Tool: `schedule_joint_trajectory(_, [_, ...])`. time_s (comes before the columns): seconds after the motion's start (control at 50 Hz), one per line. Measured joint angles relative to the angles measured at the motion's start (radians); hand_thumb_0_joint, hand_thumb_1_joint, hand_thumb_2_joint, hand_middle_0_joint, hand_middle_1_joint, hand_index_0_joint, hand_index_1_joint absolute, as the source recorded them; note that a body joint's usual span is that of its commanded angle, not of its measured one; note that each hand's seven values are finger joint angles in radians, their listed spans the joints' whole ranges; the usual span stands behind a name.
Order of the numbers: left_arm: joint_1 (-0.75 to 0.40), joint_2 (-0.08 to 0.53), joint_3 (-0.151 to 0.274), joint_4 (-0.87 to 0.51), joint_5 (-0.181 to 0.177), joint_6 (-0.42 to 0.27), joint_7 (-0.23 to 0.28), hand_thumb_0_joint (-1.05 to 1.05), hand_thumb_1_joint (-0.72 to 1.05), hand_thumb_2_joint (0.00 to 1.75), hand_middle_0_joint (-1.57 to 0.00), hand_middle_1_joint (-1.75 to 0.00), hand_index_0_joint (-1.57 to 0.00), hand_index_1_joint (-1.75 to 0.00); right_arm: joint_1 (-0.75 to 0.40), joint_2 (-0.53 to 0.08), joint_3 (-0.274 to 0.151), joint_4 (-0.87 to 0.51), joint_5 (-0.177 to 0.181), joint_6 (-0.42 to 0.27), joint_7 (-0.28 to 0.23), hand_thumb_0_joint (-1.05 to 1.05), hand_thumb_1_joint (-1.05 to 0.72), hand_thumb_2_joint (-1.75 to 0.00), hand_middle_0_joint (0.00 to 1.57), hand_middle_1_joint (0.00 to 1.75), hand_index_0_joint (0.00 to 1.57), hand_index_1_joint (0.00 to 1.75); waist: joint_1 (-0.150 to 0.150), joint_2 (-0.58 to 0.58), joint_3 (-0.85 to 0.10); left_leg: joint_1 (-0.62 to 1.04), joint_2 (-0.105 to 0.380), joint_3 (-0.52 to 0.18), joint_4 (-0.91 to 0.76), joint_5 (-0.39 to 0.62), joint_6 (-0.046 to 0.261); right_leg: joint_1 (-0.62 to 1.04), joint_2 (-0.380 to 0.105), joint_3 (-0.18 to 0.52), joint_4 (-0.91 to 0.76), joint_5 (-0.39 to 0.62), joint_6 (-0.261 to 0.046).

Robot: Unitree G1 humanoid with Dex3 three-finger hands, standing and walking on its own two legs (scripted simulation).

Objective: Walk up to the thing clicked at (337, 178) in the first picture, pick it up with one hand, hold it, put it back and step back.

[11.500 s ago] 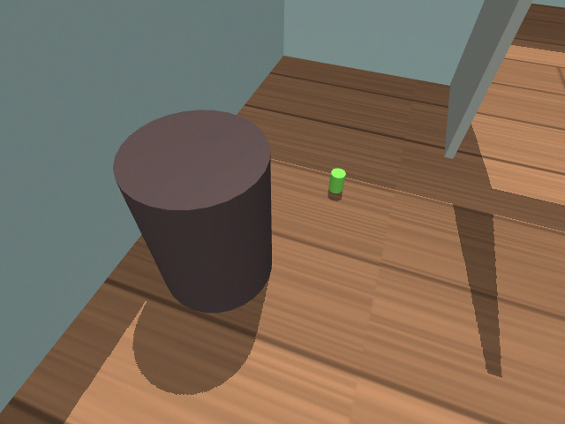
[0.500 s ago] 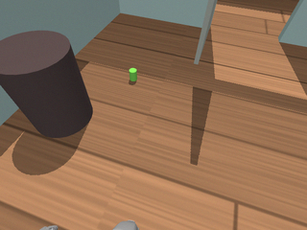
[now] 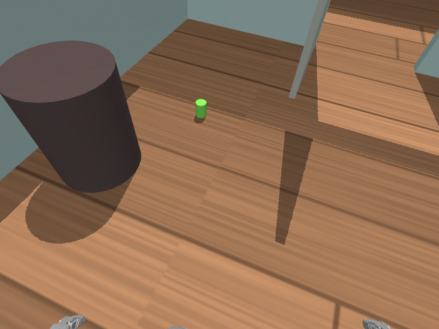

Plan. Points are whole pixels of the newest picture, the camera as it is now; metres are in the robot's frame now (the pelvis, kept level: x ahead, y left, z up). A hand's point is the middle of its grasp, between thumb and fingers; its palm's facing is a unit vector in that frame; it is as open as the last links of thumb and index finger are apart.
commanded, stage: walk up
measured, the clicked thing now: (201, 108) +1.49 +0.16 -0.71
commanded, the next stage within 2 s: stand in 0.02 s
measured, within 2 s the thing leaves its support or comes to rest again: neither
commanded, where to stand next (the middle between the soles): +0.06 -0.01 m, yaw -3 degrees
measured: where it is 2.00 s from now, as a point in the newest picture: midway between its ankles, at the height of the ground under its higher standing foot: outside the picture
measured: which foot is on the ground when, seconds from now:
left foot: down 0.00-1.00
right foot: down 0.00-1.00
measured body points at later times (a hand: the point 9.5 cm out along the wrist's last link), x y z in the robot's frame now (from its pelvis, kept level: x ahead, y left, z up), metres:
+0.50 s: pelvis +0.01 -0.02 +0.01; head +0.03 -0.02 +0.46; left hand +0.10 +0.29 -0.12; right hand +0.10 -0.31 -0.12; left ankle +0.06 +0.12 -0.73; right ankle -0.02 -0.15 -0.73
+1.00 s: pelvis +0.02 -0.02 +0.01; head +0.03 -0.02 +0.46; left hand +0.11 +0.28 -0.12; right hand +0.08 -0.33 -0.12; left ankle +0.06 +0.12 -0.73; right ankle -0.02 -0.15 -0.73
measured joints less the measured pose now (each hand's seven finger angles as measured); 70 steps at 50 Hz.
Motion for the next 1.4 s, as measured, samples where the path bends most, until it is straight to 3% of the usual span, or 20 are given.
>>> schedule_joint_trajectory(0.14, [0.018, -0.001, -0.002, 0.044, 0.003, -0.007, 0.007, 0.0, 0.9, 0.9, -0.2, -0.3, -0.2, -0.3, -0.019, 0.021, 0.002, 0.019, -0.011, 0.012, 0.007, 0.01, -0.9, -0.9, 0.2, 0.3, 0.2, 0.3, 0.012, -0.006, -0.005, 0.053, 0.013, 0.02, -0.075, 0.024, -0.006, 0.038, 0.007, 0.02, -0.063, 0.028, -0.001])
schedule_joint_trajectory(0.46, [0.041, -0.029, -0.005, 0.076, 0.005, -0.019, 0.013, 0.0, 0.9, 0.9, -0.2, -0.3, -0.2, -0.3, -0.011, 0.028, -0.006, 0.057, -0.003, 0.024, 0.009, 0.01, -0.9, -0.9, 0.2, 0.3, 0.2, 0.3, 0.001, 0.021, -0.007, 0.116, 0.037, 0.04, -0.157, 0.046, -0.019, 0.082, 0.024, 0.04, -0.128, 0.051, -0.013])
schedule_joint_trajectory(0.84, [0.032, -0.028, -0.002, 0.05, 0.007, -0.017, 0.011, 0.0, 0.9, 0.9, -0.2, -0.3, -0.2, -0.3, 0.017, 0.021, -0.003, 0.06, -0.005, 0.021, 0.007, 0.01, -0.9, -0.9, 0.2, 0.3, 0.2, 0.3, -0.014, 0.014, -0.015, 0.135, 0.053, 0.05, -0.182, 0.051, -0.029, 0.092, 0.038, 0.05, -0.145, 0.058, -0.023])
schedule_joint_trajectory(1.4, [0.056, -0.023, -0.009, 0.04, 0.006, -0.016, 0.01, 0.0, 0.9, 0.9, -0.2, -0.3, -0.2, -0.3, 0.016, 0.019, 0.01, 0.051, -0.004, 0.017, 0.006, 0.01, -0.9, -0.9, 0.2, 0.3, 0.2, 0.3, -0.006, 0.013, -0.016, 0.141, 0.051, 0.058, -0.188, 0.047, -0.025, 0.098, 0.035, 0.057, -0.156, 0.059, -0.02])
